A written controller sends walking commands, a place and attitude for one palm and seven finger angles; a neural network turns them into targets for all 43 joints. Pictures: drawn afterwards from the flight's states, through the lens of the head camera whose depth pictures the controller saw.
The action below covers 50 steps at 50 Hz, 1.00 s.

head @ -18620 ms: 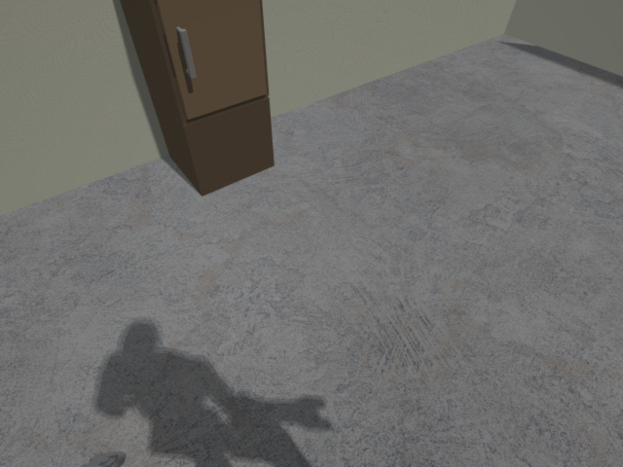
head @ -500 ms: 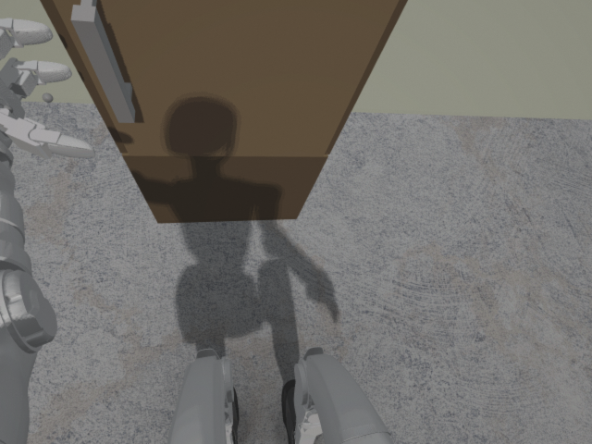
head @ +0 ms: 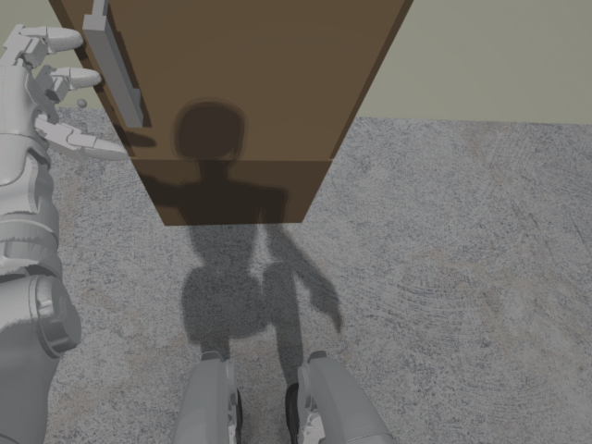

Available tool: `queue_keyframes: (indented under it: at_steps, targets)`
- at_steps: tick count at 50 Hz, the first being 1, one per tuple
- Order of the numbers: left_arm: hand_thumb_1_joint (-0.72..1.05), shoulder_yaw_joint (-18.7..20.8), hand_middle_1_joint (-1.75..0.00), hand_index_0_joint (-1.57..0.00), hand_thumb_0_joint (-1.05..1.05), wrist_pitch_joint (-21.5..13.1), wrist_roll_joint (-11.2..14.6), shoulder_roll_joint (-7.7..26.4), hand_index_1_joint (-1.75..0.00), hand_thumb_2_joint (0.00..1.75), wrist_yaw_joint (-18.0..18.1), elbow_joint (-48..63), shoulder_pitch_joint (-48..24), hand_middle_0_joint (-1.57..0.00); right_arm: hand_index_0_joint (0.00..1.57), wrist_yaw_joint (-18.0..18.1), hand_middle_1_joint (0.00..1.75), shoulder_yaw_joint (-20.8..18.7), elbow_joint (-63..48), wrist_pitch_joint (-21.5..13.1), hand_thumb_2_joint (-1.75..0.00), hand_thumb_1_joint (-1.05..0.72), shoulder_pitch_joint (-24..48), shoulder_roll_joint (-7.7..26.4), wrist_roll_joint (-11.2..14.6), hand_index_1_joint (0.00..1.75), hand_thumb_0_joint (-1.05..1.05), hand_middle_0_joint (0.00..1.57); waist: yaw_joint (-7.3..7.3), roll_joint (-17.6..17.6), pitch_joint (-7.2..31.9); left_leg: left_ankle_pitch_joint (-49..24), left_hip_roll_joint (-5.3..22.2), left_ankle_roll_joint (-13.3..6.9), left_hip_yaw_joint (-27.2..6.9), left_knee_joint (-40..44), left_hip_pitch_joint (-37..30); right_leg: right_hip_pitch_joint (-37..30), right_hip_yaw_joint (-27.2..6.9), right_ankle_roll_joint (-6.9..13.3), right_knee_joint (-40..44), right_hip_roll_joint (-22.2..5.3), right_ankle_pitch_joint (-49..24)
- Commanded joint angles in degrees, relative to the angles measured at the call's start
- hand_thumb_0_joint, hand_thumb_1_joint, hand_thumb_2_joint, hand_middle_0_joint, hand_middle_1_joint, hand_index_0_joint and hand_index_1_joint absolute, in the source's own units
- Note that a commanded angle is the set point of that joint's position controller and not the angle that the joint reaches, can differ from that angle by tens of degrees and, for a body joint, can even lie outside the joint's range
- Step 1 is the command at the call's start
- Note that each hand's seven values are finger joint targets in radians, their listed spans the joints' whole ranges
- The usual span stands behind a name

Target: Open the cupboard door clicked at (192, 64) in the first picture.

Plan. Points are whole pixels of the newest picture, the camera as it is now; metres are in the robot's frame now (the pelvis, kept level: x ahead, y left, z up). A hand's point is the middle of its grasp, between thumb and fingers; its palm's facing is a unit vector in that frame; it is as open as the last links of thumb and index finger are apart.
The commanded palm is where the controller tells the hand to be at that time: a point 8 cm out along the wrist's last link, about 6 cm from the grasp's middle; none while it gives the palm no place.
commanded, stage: slide the fingers in behind the handle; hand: left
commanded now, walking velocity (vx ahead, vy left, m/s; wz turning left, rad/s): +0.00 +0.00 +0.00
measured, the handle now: (119, 68) +0.57 +0.19 +0.05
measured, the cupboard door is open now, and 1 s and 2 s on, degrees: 0 0 0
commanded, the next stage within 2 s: move the hooked fingers beside the handle in 1.10 s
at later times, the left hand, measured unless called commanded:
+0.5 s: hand (90, 106) +0.52 +0.22 +0.04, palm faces +0.10 -1.00 +0.00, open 14.6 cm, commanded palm +0.51 +0.20 +0.04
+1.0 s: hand (102, 112) +0.51 +0.21 +0.04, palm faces +0.11 -0.99 +0.00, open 15.3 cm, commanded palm +0.51 +0.18 +0.04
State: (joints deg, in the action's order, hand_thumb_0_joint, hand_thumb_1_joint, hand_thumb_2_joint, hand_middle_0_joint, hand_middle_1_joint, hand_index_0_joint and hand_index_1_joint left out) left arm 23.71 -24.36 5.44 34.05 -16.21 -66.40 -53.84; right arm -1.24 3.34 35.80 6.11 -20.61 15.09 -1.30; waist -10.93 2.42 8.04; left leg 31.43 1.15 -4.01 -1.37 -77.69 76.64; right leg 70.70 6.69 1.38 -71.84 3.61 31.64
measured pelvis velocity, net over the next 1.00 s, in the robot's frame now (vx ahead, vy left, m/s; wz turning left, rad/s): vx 0.00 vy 0.00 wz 0.05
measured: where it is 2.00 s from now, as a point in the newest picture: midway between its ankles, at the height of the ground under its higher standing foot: (266, 443)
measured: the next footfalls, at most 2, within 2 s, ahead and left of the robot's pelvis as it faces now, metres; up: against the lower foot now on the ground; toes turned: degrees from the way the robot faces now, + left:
none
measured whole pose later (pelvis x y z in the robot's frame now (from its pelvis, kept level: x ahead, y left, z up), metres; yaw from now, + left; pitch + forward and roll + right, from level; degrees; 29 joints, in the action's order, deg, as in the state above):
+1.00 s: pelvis +0.00 +0.00 +0.00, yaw +3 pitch +30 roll -8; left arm 13.1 -27.2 6.6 26.2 -5.5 -67.7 -55.9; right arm -3.6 1.2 39.1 5.0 -18.7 14.0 -2.8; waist -9.1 2.2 9.1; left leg 30.8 -0.9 -3.5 -3.8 -78.0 76.9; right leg 69.7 9.2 1.8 -72.0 2.0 32.3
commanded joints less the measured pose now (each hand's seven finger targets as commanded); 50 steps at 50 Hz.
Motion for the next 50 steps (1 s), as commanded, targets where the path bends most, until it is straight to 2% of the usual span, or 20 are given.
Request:
queue_keyframes:
  at_steps: [1, 4, 7, 11, 12, 15, 17, 20, 22, 26, 28, 30, 32, 36, 39, 40, 43, 46, 47, 50]
  targets:
    - [-0.5, -2.06, -1.2, -0.3, 0.0, -4.83, -0.35, 9.64, -1.2, 0.3, -0.36, 12.9, -27.3, -0.3, 0.2, 0.78, 0.3, -4.44, -0.95, -0.45, -0.9, -0.9, -10.78, 12.43, -0.65, 0.3, 0.0, 0.2, -2.68, 13.71, 31.3, -26.45, 2.13, 3.06, -9.07, 8.54, -39.48, 0.18, -2.92, 1.0, 7.15, 0.03, -14.05]
    - [-0.5, -4.18, -1.2, -0.3, 0.0, -5.06, -0.31, 7.02, -1.2, 0.3, -0.35, 11.49, -26.87, -0.3, 0.2, 0.64, 0.3, -4.46, -0.55, -0.55, -0.9, -0.9, -10.72, 12.22, -0.66, 0.3, 0.0, 0.2, -3.48, 13.26, 30.52, -26.36, 2.07, 2.94, -8.97, 8.33, -39.41, 0.89, -2.94, 1.08, 7.29, 0.08, -14.25]
    - [-0.5, -3.55, -1.2, -0.3, 0.0, -5.1, -0.45, 8.27, -1.2, 0.3, -0.4, 11.33, -27.16, -0.3, 0.2, 0.65, 0.3, -4.42, -0.51, -0.47, -0.9, -0.9, -10.49, 12.37, -0.71, 0.3, 0.0, 0.2, -3.17, 12.77, 30.77, -25.66, 1.79, 2.7, -8.34, 7.94, -37.83, -0.8, -3.15, 1.11, 7.38, 0.08, -14.44]
    - [-0.5, -7.95, -1.2, -0.3, 0.0, -5.22, -0.38, 2.59, -1.2, 0.3, -0.33, 12.3, -28.27, -0.3, 0.2, 0.33, 0.3, -4.82, -0.23, -0.48, -0.9, -0.9, -10.1, 11.85, -0.73, 0.3, 0.0, 0.2, -4.04, 14.56, 31.12, -26.8, 1.9, 3.0, -8.97, 7.89, -40.91, 1.79, -2.9, 1.13, 7.43, 0.03, -14.57]
    - [-0.5, -6.98, -1.2, -0.3, 0.0, -5.19, -0.35, 3.83, -1.2, 0.3, 0.0, 12.44, -28.8, -0.3, 0.2, 0.39, 0.3, -4.8, -0.03, -0.46, -0.9, -0.9, -10.14, 12.04, -0.83, 0.3, 0.0, 0.2, -3.91, 13.81, 30.72, -26.57, 1.83, 2.91, -8.81, 7.85, -39.97, 0.88, -2.9, 1.16, 7.4, 0.01, -14.76]
    - [-0.5, -8.6, -1.2, -0.3, 0.0, -5.36, -0.69, 1.63, -1.2, 0.3, 0.36, 13.15, -28.82, -0.3, 0.2, 0.1, 0.3, -5.09, 0.22, -0.45, -0.9, -0.9, -10.24, 11.79, -0.92, 0.3, 0.0, 0.2, -3.87, 14.56, 32.77, -28.38, 1.86, 3.11, -9.19, 7.64, -41.88, 1.42, -2.77, 1.25, 7.12, -0.02, -15.34]
    - [-0.5, -9.61, -1.2, -0.3, 0.0, -4.96, -0.72, 0.51, -1.2, 0.3, 0.77, 11.81, -29.94, -0.3, 0.2, 0.13, 0.3, -5.1, 0.57, -0.49, -0.9, -0.9, -10.05, 11.77, -0.88, 0.3, 0.0, 0.2, -4.87, 12.75, 30.25, -25.43, 1.63, 2.75, -8.86, 7.64, -39.53, 1.45, -2.89, 1.08, 7.64, 0.01, -14.53]
    - [-0.5, -11.88, -1.2, -0.3, 0.0, -5.29, -1.03, -1.75, -1.2, 0.3, 1.24, 12.75, -32.68, -0.3, 0.2, -0.01, 0.3, -5.08, 0.84, -0.69, -0.9, -0.9, -10.04, 11.65, -1.06, 0.3, 0.0, 0.2, -5.49, 14.63, 30.97, -25.21, 1.48, 2.85, -9.32, 7.65, -40.94, 2.87, -2.74, 1.24, 7.32, -0.09, -14.15]
    - [-0.5, -11.23, -1.2, -0.3, 0.0, -5.36, -0.93, -1.23, -1.2, 0.3, 1.41, 12.94, -31.29, -0.3, 0.2, -0.08, 0.3, -5.27, 0.9, -0.67, -0.9, -0.9, -10.07, 11.68, -1.14, 0.3, 0.0, 0.2, -4.85, 14.26, 32.05, -26.13, 1.41, 2.88, -9.09, 7.6, -41.17, 1.62, -2.84, 1.38, 7.49, -0.04, -14.73]
    - [-0.5, -14.68, -1.2, -0.3, 0.0, -5.54, -1.04, -5.58, -1.2, 0.3, 1.8, 13.76, -32.41, -0.3, 0.2, -0.48, 0.3, -5.54, 1.26, -0.66, -0.9, -0.9, -9.75, 11.31, -1.19, 0.3, 0.0, 0.2, -5.43, 15.27, 31.59, -26.73, 1.51, 3.18, -9.92, 7.97, -43.09, 3.38, -2.43, 1.47, 7.48, -0.1, -14.61]
    - [-0.5, -15.6, -1.2, -0.3, 0.0, -5.2, -1.41, -6.63, -1.2, 0.3, 2.38, 12.16, -32.87, -0.3, 0.2, -0.57, 0.3, -5.54, 1.59, -0.67, -0.9, -0.9, -9.73, 11.41, -1.21, 0.3, 0.0, 0.2, -6.24, 13.53, 29.81, -23.61, 1.42, 2.96, -10.03, 8.06, -41.24, 4.16, -2.37, 1.41, 7.6, -0.12, -13.42]
    - [-0.5, -15.67, -1.2, -0.3, 0.0, -5.85, -1.54, -6.79, -1.2, 0.3, 3.01, 14.24, -34.67, -0.3, 0.2, -0.74, 0.3, -5.63, 1.7, -0.9, -0.9, -0.9, -9.91, 11.31, -1.5, 0.3, 0.0, 0.2, -5.83, 15.97, 31.7, -25.59, 1.41, 3.29, -10.54, 8.13, -43.61, 4.76, -2.2, 1.56, 7.12, -0.25, -13.86]
    - [-0.5, -16.88, -1.2, -0.3, 0.0, -5.93, -1.53, -8.77, -1.2, 0.3, 3.38, 14.11, -34.26, -0.3, 0.2, -0.9, 0.3, -5.92, 1.91, -0.92, -0.9, -0.9, -9.72, 11.26, -1.57, 0.3, 0.0, 0.2, -6.37, 14.9, 31.61, -25.4, 1.57, 3.46, -11.08, 8.31, -44.28, 5.28, -2.01, 1.52, 7.25, -0.3, -13.86]
    - [-0.5, -18.86, -1.2, -0.3, 0.0, -6.45, -1.49, -11.34, -1.2, 0.3, 3.75, 15.85, -33.74, -0.3, 0.2, -1.33, 0.3, -6.2, 1.96, -0.96, -0.9, -0.9, -9.45, 10.9, -1.57, 0.3, 0.0, 0.2, -5.87, 16.4, 32.74, -27.01, 1.55, 3.78, -11.22, 8.63, -46.28, 5.14, -1.95, 1.68, 7.38, -0.33, -14.24]
    - [-0.5, -18.23, -1.2, -0.3, 0.0, -6.87, -1.8, -10.42, -1.2, 0.3, 4.55, 16.15, -33.45, -0.3, 0.2, -1.49, 0.3, -6.28, 2.1, -0.93, -0.9, -0.9, -9.57, 11.09, -1.66, 0.3, 0.0, 0.2, -5.48, 16.31, 32.88, -27.42, 1.77, 4.09, -12.04, 9.11, -47.08, 5.65, -1.82, 1.83, 7.01, -0.37, -13.98]
    - [-0.5, -19.4, -1.2, -0.3, 0.0, -6.78, -2.14, -11.86, -1.2, 0.3, 4.81, 15.38, -34.55, -0.3, 0.2, -1.58, 0.3, -6.21, 2.29, -0.86, -0.9, -0.9, -9.32, 10.9, -1.6, 0.3, 0.0, 0.2, -6.11, 16.64, 31.59, -26.45, 1.86, 4.25, -12.34, 9.28, -47.01, 6.82, -1.72, 1.69, 7.08, -0.38, -13.61]
    - [-0.5, -17.5, -1.2, -0.3, 0.0, -6.8, -2.49, -9.54, -1.2, 0.3, 5.8, 13.64, -35.61, -0.3, 0.2, -1.44, 0.3, -6.09, 2.43, -0.97, -0.9, -0.9, -9.4, 11.29, -1.83, 0.3, 0.0, 0.2, -6.55, 14.01, 30.22, -21.91, 1.39, 3.68, -11.77, 9.3, -43.34, 5.64, -1.87, 1.6, 7.2, -0.41, -12.42]
    - [-0.5, -18.74, -1.2, -0.3, 0.0, -7.4, -2.52, -11.43, -1.2, 0.3, 5.88, 14.21, -36.0, -0.3, 0.2, -1.67, 0.3, -6.14, 2.39, -1.27, -0.9, -0.9, -9.24, 11.05, -1.89, 0.3, 0.0, 0.2, -6.4, 15.47, 31.04, -22.79, 1.5, 4.02, -12.37, 9.41, -45.18, 6.56, -1.78, 1.69, 6.94, -0.43, -12.61]
    - [-0.5, -17.53, -1.2, -0.3, 0.0, -7.49, -2.49, -9.98, -1.2, 0.3, 5.94, 13.75, -34.85, -0.3, 0.2, -1.65, 0.3, -6.18, 2.35, -1.24, -0.9, -0.9, -9.4, 11.24, -1.89, 0.3, 0.0, 0.2, -5.83, 15.06, 31.09, -22.43, 1.44, 4.07, -12.24, 9.58, -44.69, 5.9, -1.81, 1.79, 6.98, -0.44, -12.44]
    - [-0.5, -18.86, -1.2, -0.3, 0.0, -7.86, -2.61, -11.42, -1.2, 0.3, 5.83, 14.3, -36.59, -0.3, 0.2, -1.69, 0.3, -6.11, 2.41, -1.37, -0.9, -0.9, -9.25, 11.12, -1.97, 0.3, 0.0, 0.2, -6.24, 16.46, 31.32, -23.12, 1.62, 4.33, -12.92, 9.53, -45.87, 7.37, -1.75, 1.77, 6.47, -0.48, -12.48]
